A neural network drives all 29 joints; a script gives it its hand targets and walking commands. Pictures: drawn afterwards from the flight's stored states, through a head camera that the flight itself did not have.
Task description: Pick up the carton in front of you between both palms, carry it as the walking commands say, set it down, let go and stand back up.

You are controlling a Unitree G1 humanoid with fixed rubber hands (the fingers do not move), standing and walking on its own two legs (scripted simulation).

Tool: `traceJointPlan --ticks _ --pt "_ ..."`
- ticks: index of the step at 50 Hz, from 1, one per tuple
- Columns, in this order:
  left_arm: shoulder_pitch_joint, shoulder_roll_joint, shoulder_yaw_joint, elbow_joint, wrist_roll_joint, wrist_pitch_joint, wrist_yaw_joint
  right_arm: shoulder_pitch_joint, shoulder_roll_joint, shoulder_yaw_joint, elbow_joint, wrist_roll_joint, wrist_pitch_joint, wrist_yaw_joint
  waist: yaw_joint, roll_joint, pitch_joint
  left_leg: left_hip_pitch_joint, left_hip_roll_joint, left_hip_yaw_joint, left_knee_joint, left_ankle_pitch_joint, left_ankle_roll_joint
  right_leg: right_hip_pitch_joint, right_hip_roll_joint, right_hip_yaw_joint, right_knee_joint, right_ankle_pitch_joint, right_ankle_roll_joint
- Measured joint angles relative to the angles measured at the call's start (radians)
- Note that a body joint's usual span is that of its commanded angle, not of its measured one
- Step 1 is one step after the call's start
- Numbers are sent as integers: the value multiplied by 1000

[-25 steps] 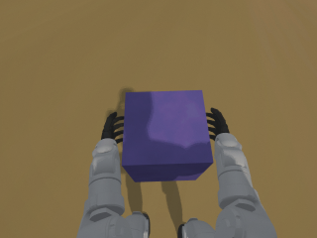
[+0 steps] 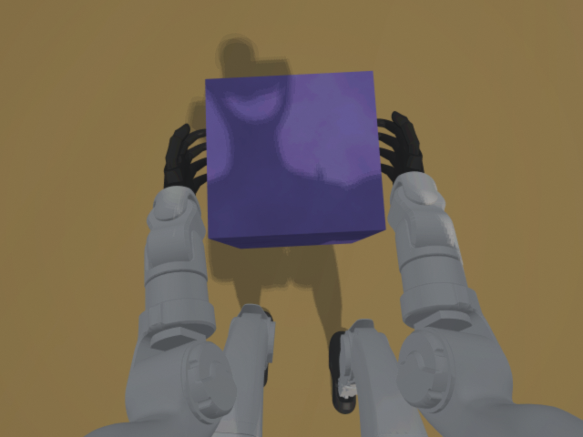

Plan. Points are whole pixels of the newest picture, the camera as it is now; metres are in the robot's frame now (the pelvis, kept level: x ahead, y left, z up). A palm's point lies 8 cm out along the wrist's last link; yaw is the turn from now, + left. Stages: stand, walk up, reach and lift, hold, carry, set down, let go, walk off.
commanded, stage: set down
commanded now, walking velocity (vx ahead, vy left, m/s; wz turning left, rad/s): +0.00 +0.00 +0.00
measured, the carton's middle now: (293, 177) +0.46 +0.06 -0.14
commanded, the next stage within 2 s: none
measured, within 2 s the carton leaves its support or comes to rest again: rests again in 1.62 s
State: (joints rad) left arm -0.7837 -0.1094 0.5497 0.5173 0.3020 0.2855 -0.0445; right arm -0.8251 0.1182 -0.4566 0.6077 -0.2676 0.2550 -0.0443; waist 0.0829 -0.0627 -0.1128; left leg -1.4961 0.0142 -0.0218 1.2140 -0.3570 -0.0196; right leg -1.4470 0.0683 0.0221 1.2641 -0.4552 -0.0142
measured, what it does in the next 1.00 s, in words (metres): lowers itself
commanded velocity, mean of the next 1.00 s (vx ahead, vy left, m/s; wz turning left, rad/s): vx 0.00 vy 0.00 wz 0.00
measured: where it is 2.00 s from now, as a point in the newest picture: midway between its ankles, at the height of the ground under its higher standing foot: (299, 375)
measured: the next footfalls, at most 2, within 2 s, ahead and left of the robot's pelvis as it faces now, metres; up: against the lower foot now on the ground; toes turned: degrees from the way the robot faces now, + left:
none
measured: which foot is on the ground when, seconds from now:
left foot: down 0.00-1.00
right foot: down 0.00-1.00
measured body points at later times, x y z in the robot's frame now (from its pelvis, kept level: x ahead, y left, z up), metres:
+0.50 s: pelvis -0.03 +0.01 -0.12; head +0.29 +0.04 +0.20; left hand +0.45 +0.23 -0.23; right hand +0.52 -0.06 -0.23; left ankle +0.09 +0.13 -0.60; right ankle +0.05 -0.10 -0.60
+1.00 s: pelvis -0.03 +0.00 -0.21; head +0.35 +0.03 +0.02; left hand +0.48 +0.25 -0.38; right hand +0.57 -0.04 -0.39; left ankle +0.09 +0.13 -0.60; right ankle +0.05 -0.10 -0.60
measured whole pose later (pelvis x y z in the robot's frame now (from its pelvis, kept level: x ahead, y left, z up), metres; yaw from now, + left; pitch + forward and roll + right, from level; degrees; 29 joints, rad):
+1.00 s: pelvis -0.03 +0.00 -0.21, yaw +0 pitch +45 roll +2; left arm -1.33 0.08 0.58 0.65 0.13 0.33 0.06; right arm -1.57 -0.25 -0.16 0.98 -0.09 0.30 -0.09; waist 0.16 -0.06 0.27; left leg -2.24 0.01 -0.02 1.97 -0.50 -0.04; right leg -2.20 0.09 0.01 2.05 -0.63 -0.01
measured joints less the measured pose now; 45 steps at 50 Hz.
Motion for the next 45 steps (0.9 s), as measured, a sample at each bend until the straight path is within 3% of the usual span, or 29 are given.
traceJointPlan --ticks 19,34,45 --pt "-197 45 3 -7 -53 54 71 -276 -138 50 114 51 41 1 12 -10 12 -448 -6 1 358 -71 5 -440 5 -6 360 -82 17" --pt "-370 99 42 46 -78 61 92 -512 -240 122 238 64 59 -16 45 -9 146 -640 -3 7 556 -98 -4 -639 16 -5 572 -117 16" --pt "-492 159 42 91 -137 49 104 -671 -323 234 316 130 54 -45 69 0 303 -724 -1 6 694 -129 -17 -729 23 -10 722 -153 7"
